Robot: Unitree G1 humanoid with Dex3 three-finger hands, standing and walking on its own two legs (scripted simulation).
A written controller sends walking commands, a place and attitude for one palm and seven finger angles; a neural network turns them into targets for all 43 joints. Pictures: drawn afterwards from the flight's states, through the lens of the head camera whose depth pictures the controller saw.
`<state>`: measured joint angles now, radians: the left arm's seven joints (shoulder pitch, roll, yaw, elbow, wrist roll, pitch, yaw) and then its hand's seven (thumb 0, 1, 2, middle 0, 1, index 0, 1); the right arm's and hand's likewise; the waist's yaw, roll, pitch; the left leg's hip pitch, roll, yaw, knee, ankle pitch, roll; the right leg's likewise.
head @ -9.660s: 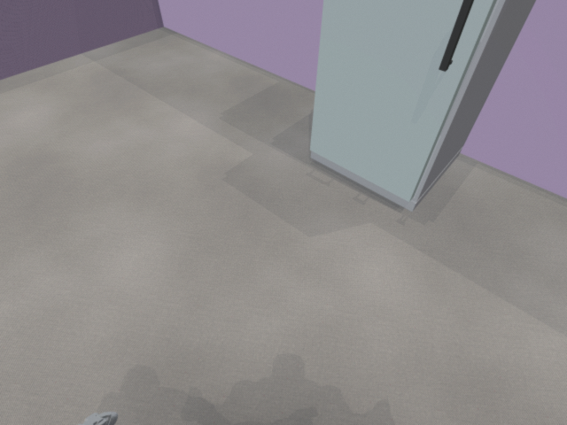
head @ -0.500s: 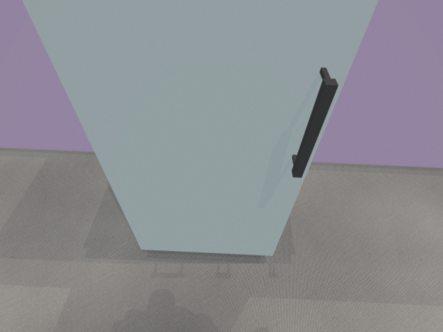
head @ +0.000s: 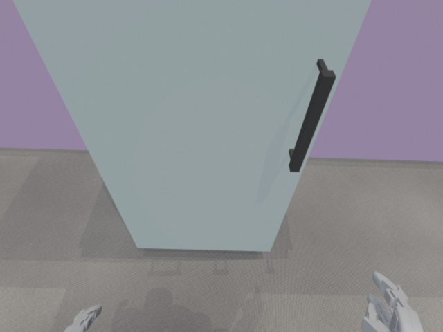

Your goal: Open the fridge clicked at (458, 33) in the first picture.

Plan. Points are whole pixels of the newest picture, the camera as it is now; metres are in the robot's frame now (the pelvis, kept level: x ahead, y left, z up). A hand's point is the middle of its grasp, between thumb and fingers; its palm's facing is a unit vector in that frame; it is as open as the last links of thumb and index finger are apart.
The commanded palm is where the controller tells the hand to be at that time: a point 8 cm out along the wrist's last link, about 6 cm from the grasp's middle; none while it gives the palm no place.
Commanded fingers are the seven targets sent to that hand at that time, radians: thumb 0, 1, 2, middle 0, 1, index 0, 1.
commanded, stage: raise the hand to about handle height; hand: right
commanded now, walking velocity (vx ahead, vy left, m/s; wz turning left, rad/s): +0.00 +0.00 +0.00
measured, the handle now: (306, 122) +0.53 -0.15 +0.10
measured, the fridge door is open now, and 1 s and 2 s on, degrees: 0 0 0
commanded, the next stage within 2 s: move the hooked fingers beside the handle in 1.96 s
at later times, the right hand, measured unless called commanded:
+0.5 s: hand (378, 312) +0.18 -0.24 +0.00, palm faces +0.00 +1.00 -0.06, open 9.9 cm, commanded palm +0.15 -0.30 +0.01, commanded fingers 0.00 -0.13 -0.57 0.25 0.80 0.25 0.80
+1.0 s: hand (405, 272) +0.22 -0.27 +0.06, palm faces +0.02 +1.00 -0.07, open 12.9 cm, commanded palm +0.19 -0.32 +0.07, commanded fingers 0.00 0.45 -0.32 0.30 1.17 0.30 1.17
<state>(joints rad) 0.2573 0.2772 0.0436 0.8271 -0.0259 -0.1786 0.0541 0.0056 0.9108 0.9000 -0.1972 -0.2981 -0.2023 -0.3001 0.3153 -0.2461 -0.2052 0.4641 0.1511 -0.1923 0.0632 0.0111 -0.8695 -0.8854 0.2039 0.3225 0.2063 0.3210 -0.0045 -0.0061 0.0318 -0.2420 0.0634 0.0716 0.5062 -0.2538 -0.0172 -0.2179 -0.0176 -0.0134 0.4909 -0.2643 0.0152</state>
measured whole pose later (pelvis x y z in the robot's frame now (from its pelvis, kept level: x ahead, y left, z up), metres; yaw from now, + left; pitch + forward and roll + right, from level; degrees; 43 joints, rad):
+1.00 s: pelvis -0.01 -0.01 -0.03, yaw +0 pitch +4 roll +2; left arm 0.28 0.26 -0.05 0.58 -0.05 -0.31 0.10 0.01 0.91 0.90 -0.20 -0.30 -0.20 -0.30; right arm 0.22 -0.37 -0.39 0.07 0.36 -0.17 0.44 -0.01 0.24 -0.42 0.28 1.03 0.28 1.03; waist -0.02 -0.03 -0.07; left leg -0.49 0.05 0.07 0.78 -0.36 -0.03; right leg -0.51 -0.04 0.01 0.85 -0.42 0.00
